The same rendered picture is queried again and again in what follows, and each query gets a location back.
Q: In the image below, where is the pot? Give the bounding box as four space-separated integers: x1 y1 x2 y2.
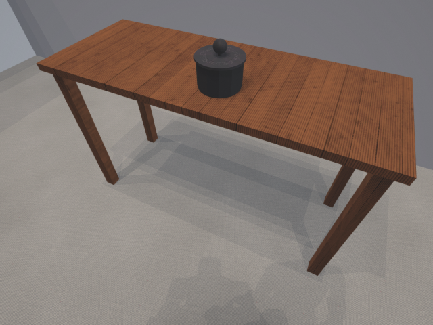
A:
196 64 244 98

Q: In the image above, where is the table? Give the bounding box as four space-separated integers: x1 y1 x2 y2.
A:
37 19 417 276

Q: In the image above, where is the lid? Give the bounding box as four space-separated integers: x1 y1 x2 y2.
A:
194 45 246 71

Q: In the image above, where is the knob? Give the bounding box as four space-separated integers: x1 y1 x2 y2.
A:
213 39 227 54

